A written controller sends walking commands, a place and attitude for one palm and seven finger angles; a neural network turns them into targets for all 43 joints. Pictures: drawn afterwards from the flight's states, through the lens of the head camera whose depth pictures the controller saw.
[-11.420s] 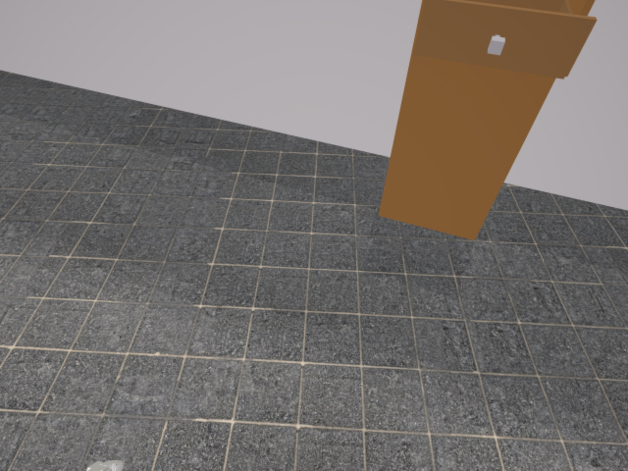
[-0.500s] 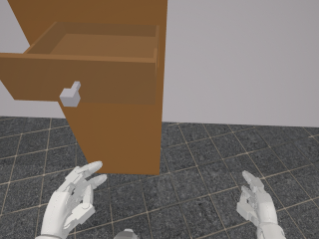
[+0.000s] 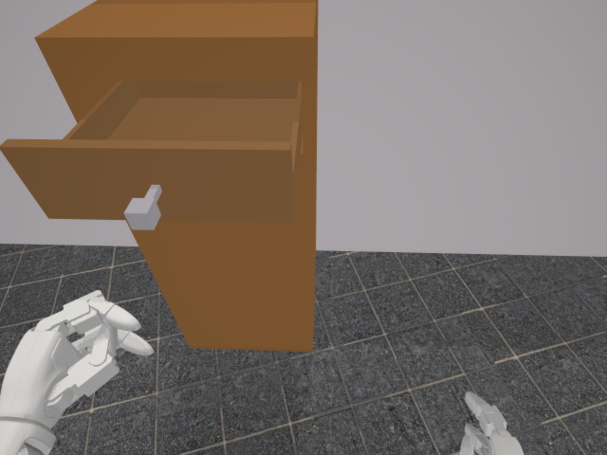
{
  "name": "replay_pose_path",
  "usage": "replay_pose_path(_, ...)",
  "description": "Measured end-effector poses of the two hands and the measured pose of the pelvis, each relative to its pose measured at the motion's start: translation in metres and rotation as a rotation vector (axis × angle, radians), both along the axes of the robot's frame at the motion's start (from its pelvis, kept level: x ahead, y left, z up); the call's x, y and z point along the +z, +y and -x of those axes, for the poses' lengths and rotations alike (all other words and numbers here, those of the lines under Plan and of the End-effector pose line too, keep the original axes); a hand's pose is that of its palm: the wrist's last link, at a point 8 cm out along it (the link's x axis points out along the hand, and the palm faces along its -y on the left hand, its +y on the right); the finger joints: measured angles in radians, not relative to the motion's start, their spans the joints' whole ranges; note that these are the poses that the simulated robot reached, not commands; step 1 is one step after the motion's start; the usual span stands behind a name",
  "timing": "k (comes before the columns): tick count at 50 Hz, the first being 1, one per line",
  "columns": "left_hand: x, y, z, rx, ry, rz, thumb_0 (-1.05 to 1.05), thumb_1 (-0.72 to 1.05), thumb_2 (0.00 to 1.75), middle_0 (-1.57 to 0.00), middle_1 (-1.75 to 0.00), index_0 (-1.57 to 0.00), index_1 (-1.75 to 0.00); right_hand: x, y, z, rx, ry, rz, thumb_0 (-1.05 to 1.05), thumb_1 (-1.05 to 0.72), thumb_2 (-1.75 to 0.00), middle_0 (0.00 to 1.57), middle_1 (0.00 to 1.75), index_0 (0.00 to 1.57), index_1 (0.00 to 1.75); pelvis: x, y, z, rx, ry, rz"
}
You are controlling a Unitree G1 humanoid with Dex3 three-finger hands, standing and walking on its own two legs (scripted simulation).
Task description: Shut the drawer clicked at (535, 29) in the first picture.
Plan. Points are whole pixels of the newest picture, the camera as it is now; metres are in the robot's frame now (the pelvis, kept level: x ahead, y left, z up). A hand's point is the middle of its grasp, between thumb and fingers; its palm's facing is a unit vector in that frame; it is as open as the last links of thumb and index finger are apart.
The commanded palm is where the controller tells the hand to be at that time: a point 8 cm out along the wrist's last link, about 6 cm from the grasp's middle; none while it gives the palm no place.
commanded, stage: raise the hand and make a fist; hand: left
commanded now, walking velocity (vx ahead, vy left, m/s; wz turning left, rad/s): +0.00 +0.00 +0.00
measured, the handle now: (147, 205) +0.39 +0.25 +0.15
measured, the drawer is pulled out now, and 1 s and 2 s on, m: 0.20 0.20 0.20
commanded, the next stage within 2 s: bring the fist close to the handle in 1.02 s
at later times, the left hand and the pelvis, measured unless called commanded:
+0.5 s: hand (66, 314) +0.19 +0.22 +0.21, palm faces +0.04 -0.99 -0.11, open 3.2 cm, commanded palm +0.15 +0.26 +0.23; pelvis -0.01 +0.02 +0.02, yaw +2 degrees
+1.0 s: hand (57, 291) +0.19 +0.22 +0.24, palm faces +0.06 -0.99 -0.12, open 3.2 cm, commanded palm +0.16 +0.26 +0.25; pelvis -0.01 +0.01 +0.02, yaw +2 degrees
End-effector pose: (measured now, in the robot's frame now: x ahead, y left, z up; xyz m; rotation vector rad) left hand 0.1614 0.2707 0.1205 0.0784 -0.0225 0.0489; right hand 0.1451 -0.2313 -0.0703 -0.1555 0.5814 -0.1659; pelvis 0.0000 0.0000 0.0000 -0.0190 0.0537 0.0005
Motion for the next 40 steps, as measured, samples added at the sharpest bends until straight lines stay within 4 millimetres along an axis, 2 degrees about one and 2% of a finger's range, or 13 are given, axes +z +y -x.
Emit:
replay_pose_path(7,0.016,-0.001,0.006,-0.03,-0.028,0.013,0.01,0.9,0.9,-1.05,-1.22,-1.05,-1.22,0.024,0.004,-0.02,0.039,-0.096,0.048,0.02,-0.91,-0.89,0.2,0.3,0.2,0.3,0.006,0.013,-0.001,0.007,-0.026,0.004)
replay_pose_path(16,0.057,-0.003,0.007,-0.03,-0.13,-0.02,0.01,0.9,0.9,-1.24,-1.42,-1.23,-1.42,0.056,0.049,-0.058,0.168,-0.249,0.007,0.01,-0.91,-0.89,0.2,0.3,0.2,0.3,0.012,0.02,0.002,0.021,-0.069,0.008)
replay_pose_path(20,0.074,-0.002,0.005,-0.029,-0.143,-0.028,0.01,0.9,0.9,-1.31,-1.5,-1.3,-1.5,0.062,0.069,-0.066,0.222,-0.266,-0.021,0.01,-0.9,-0.89,0.2,0.3,0.2,0.3,0.015,0.021,0.005,0.027,-0.088,0.006)
replay_pose_path(24,0.089,0.002,0.0,-0.021,-0.136,-0.041,0.01,0.9,0.9,-1.36,-1.55,-1.35,-1.55,0.063,0.08,-0.067,0.251,-0.254,-0.037,0.01,-0.9,-0.89,0.21,0.3,0.21,0.3,0.018,0.02,0.008,0.032,-0.107,0.005)
replay_pose_path(28,0.106,0.005,-0.003,-0.017,-0.149,-0.057,0.01,0.9,0.9,-1.39,-1.58,-1.38,-1.58,0.061,0.08,-0.065,0.262,-0.233,-0.04,0.01,-0.9,-0.89,0.21,0.3,0.21,0.3,0.02,0.019,0.01,0.033,-0.122,0.002)
replay_pose_path(34,0.131,0.003,-0.006,-0.034,-0.182,-0.064,0.01,0.9,0.9,-1.4,-1.59,-1.4,-1.6,0.058,0.069,-0.06,0.247,-0.207,-0.027,0.01,-0.9,-0.89,0.21,0.3,0.21,0.3,0.022,0.016,0.013,0.036,-0.138,-0.002)
replay_pose_path(40,0.123,0.003,-0.012,-0.02,-0.111,-0.032,0.01,0.9,0.9,-1.41,-1.6,-1.4,-1.6,0.057,0.053,-0.057,0.217,-0.187,-0.016,0.01,-0.9,-0.89,0.21,0.3,0.21,0.3,0.022,0.013,0.015,0.033,-0.143,-0.006)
